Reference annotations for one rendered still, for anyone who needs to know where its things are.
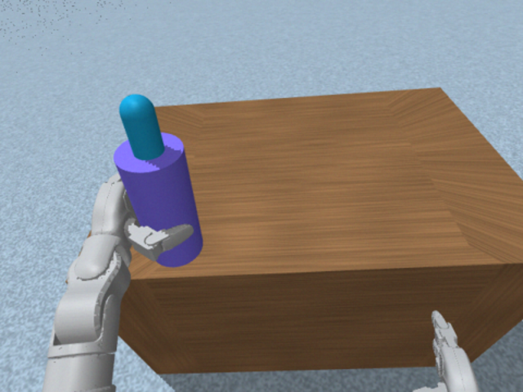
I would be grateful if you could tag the bottle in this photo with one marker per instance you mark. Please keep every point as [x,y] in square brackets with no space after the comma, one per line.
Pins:
[155,174]

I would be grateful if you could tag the left robot arm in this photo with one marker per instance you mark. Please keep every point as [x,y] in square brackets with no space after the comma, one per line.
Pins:
[85,328]

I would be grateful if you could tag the right robot hand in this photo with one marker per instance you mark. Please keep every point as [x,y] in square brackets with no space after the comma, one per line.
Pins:
[452,363]

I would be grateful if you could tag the left robot hand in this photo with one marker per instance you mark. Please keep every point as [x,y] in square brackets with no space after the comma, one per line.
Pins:
[113,214]

